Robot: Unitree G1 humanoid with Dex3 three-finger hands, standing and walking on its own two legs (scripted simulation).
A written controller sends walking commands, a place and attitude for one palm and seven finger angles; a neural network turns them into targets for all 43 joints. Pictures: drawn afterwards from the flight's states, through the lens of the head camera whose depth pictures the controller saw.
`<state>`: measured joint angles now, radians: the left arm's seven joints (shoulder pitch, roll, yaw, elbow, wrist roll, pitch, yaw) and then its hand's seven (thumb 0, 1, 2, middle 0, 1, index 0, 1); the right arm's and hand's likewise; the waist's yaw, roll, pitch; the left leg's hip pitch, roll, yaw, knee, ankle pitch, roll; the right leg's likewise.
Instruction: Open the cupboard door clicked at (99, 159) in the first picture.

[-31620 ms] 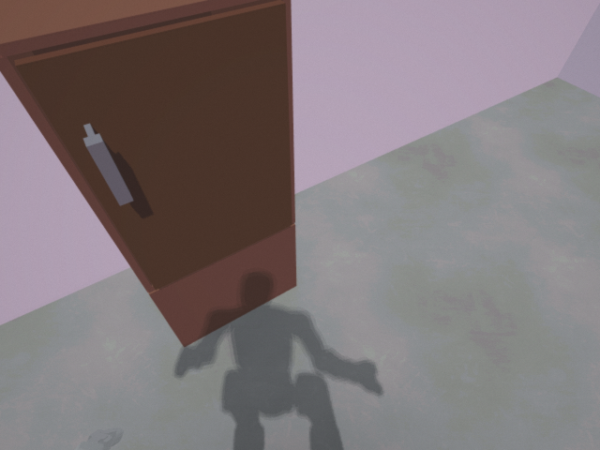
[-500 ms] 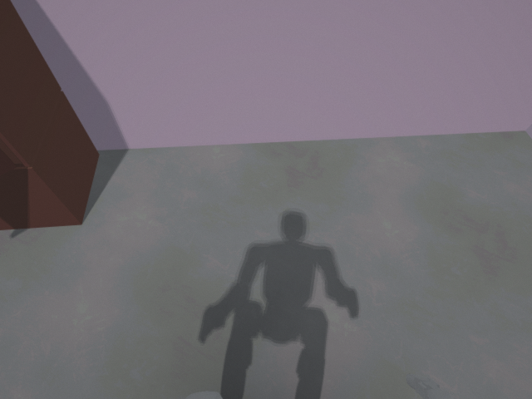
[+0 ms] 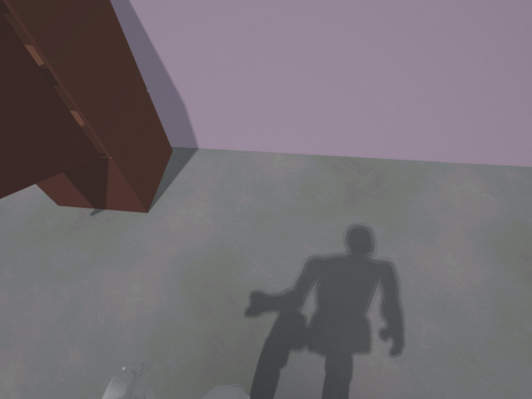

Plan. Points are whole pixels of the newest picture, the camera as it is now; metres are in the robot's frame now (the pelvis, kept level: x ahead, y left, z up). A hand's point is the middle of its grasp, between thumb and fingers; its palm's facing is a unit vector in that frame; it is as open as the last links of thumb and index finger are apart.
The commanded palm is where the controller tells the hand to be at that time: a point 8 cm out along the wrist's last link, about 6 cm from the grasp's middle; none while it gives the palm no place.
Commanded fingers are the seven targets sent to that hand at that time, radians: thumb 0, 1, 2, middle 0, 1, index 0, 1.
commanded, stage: turn to face it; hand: left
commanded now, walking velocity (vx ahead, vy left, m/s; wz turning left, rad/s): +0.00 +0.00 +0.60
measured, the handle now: out of the picture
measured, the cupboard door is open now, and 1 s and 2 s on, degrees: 39 39 39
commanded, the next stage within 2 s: take the last steps up to it in 0.92 s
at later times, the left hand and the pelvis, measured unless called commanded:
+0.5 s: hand out of the picture +0.00 +0.24 -0.18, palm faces +0.35 -0.90 -0.26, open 7.4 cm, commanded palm none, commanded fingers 0.00 0.90 0.90 -0.20 -0.30 -0.20 -0.30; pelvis +0.02 +0.02 +0.00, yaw +19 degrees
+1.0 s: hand out of the picture +0.02 +0.16 -0.15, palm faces +0.49 -0.83 -0.25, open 7.3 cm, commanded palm none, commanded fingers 0.00 0.90 0.90 -0.20 -0.30 -0.20 -0.30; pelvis +0.06 -0.02 +0.01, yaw +30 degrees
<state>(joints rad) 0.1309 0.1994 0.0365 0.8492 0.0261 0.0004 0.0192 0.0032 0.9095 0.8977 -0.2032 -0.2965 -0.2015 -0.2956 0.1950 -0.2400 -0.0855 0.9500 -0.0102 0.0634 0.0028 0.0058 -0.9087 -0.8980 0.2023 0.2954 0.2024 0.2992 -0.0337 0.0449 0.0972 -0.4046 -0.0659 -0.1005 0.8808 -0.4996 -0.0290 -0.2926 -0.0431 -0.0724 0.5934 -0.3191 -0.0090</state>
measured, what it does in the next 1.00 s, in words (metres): steps on the spot, turning left: left foot, then right foot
